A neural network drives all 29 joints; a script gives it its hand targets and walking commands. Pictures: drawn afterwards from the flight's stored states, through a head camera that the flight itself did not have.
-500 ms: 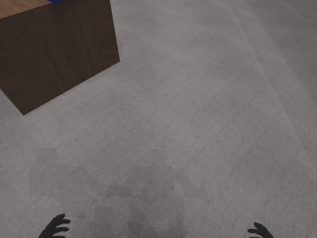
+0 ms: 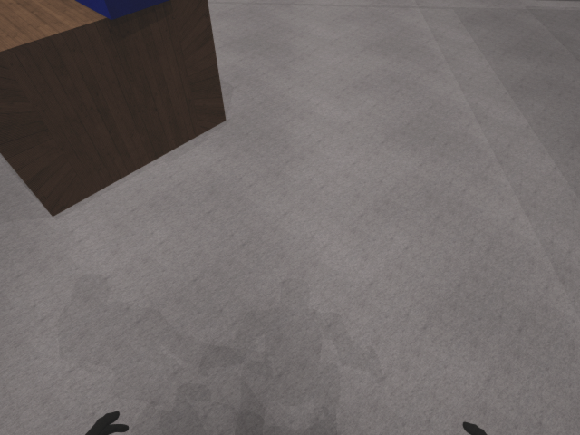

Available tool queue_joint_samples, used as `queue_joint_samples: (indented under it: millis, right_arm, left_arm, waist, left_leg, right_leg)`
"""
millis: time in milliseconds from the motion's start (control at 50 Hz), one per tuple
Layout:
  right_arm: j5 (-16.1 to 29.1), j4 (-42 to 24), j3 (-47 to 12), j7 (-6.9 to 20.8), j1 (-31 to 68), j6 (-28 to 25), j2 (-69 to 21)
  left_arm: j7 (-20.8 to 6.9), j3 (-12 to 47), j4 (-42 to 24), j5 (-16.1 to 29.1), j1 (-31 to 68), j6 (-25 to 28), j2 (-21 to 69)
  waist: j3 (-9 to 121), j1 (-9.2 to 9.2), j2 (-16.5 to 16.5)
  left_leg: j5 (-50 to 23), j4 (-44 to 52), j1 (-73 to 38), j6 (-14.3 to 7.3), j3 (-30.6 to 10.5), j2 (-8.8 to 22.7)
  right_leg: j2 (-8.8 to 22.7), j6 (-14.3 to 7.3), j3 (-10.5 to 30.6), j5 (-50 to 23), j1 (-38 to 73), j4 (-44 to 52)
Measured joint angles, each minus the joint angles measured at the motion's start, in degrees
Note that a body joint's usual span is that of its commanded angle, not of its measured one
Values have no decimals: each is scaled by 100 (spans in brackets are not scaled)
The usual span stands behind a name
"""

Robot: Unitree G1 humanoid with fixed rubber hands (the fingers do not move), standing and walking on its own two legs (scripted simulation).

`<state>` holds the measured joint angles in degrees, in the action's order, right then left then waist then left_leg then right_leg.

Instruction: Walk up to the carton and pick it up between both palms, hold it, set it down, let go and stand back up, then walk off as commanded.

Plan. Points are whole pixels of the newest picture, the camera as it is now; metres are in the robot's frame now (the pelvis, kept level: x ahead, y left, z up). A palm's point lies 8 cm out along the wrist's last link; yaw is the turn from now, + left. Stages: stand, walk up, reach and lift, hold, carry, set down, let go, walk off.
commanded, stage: stand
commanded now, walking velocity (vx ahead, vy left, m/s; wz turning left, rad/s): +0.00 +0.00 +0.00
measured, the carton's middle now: out of the picture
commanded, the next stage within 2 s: none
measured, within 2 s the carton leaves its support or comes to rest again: neither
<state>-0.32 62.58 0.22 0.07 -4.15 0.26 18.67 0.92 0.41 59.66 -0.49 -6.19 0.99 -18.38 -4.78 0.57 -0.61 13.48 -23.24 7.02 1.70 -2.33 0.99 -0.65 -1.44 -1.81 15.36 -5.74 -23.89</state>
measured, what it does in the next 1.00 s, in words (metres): stands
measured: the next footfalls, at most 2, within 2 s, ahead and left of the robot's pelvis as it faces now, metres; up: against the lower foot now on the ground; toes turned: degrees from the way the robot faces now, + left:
none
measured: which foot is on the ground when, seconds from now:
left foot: down 0.00-1.00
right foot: down 0.00-1.00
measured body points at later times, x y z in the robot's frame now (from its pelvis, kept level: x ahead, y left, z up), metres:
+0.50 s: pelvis -0.01 +0.00 +0.00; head +0.00 +0.00 +0.45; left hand +0.08 +0.30 -0.12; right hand +0.09 -0.29 -0.13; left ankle -0.01 +0.14 -0.74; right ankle -0.02 -0.10 -0.74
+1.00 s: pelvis -0.01 +0.01 +0.00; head +0.00 +0.00 +0.45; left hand +0.08 +0.30 -0.12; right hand +0.07 -0.29 -0.13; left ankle -0.01 +0.14 -0.74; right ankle -0.02 -0.10 -0.74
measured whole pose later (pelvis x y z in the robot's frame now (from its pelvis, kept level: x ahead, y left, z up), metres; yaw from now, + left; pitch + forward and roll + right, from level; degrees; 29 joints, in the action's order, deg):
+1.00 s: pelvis -0.01 +0.01 +0.00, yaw +0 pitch -3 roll +0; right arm -0.7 64.1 0.3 0.0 -5.4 -0.5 19.5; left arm 0.2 0.2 61.7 -0.5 -6.4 1.4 -19.5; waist -4.5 0.2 -0.3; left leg 10.8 -19.9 5.8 1.3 -1.8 1.0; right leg -0.6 -0.9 -1.3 12.2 -4.4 -19.9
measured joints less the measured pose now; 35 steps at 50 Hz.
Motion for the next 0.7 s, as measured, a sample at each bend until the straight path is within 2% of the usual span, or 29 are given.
queue_joint_samples:
  millis: [220,700]
  right_arm:
    - [-16,107,43,-5,-26,-11,70]
    - [-26,95,29,-13,-20,-82,88]
  left_arm:
    - [-34,-6,137,8,-126,46,14]
    - [-62,-55,172,-4,21,35,-92]
  waist:
    - [48,-76,-6]
    - [40,-22,-12]
  left_leg:
    - [-97,157,-63,-2,31,28]
    - [-242,304,-92,-17,59,5]
  right_leg:
    - [-27,3,31,-127,68,195]
    - [0,32,57,-254,70,299]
